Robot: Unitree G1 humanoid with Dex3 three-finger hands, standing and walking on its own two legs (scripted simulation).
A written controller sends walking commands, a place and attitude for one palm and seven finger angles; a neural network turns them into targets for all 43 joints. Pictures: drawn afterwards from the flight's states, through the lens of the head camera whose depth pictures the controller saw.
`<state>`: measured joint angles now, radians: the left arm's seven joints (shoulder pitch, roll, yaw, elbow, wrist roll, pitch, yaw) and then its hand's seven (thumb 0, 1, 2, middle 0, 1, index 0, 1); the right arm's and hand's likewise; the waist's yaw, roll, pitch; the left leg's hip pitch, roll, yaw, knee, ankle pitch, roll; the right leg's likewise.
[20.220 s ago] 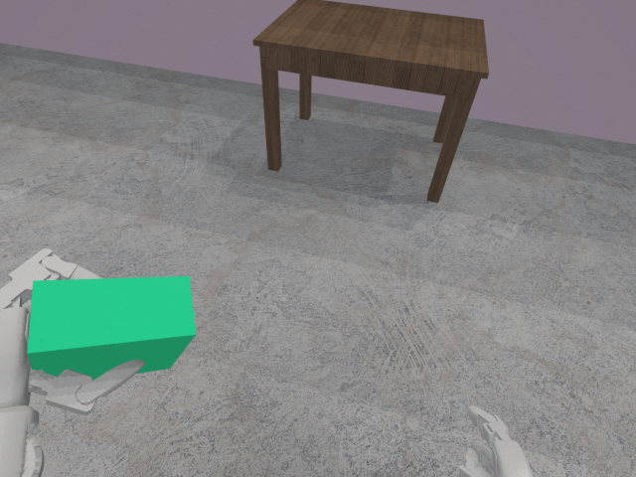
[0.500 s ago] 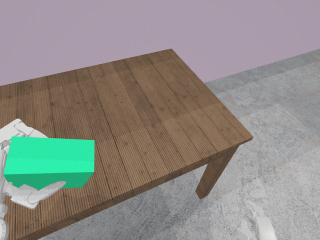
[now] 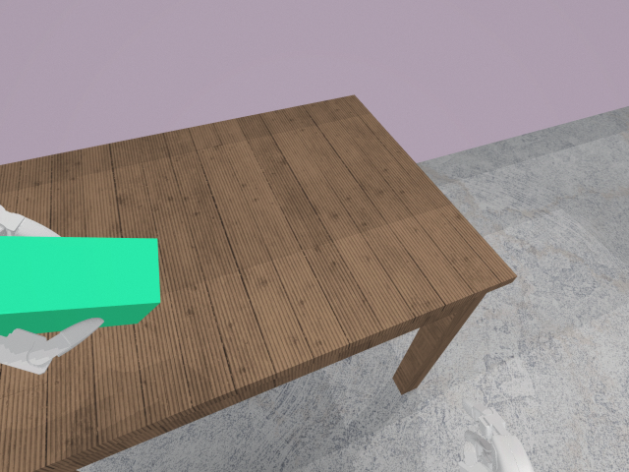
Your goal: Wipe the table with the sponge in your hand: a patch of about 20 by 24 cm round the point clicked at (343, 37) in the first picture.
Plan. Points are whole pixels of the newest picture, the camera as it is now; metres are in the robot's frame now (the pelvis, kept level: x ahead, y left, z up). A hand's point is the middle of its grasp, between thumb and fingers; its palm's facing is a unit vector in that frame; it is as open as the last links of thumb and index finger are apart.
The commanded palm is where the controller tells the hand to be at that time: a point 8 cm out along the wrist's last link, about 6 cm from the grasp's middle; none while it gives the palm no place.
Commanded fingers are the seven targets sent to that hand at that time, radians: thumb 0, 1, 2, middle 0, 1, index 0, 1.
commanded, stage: come to a stop and stand still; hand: left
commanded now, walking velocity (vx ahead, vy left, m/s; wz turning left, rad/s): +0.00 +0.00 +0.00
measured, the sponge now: (100, 287) +0.25 +0.23 +0.16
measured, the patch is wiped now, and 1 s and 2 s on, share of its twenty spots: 0.00 0.00 0.00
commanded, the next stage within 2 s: look again from close up in 1.24 s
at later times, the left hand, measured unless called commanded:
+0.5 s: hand out of the picture +0.21 +0.32 +0.16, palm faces +0.38 -0.84 -0.40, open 10.2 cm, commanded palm +0.15 +0.35 +0.18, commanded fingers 0.00 0.10 1.30 -1.20 -1.60 -1.20 -1.60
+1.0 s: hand (3, 335) +0.20 +0.30 +0.15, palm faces +0.34 -0.85 -0.41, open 10.2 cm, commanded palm +0.14 +0.34 +0.18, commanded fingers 0.00 0.10 1.30 -1.20 -1.60 -1.20 -1.60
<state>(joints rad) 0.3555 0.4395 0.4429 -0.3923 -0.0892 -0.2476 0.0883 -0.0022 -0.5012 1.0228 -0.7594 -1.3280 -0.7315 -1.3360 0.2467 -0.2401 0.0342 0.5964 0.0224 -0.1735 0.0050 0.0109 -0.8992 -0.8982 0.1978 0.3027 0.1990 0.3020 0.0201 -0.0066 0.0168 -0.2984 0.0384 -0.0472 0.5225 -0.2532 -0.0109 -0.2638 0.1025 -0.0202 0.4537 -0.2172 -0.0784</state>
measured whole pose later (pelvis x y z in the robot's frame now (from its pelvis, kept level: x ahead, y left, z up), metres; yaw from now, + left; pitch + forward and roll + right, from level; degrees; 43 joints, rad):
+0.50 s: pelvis +0.00 +0.06 +0.01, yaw +1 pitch +0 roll -1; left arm 0.41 0.38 0.36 -0.44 -0.03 -0.18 0.07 0.00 -0.50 1.02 -0.76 -1.33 -0.73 -1.33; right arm 0.16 -0.18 0.05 0.56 0.00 -0.10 -0.03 0.01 -0.90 -0.90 0.20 0.30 0.20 0.30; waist 0.03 -0.02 0.04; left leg -0.23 -0.06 -0.02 0.43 -0.20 0.05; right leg -0.21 0.00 0.01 0.40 -0.19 0.01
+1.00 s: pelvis -0.02 +0.05 +0.01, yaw +1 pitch +0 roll -1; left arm 0.45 0.36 0.34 -0.42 -0.03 -0.20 0.07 0.00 -0.50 1.02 -0.76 -1.33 -0.73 -1.33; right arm 0.24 -0.22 0.03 0.59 0.01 -0.14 -0.04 0.01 -0.90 -0.90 0.20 0.30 0.20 0.30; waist 0.00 0.00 0.03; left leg -0.26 -0.04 -0.02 0.44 -0.18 0.04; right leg -0.22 0.02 0.00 0.38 -0.16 0.00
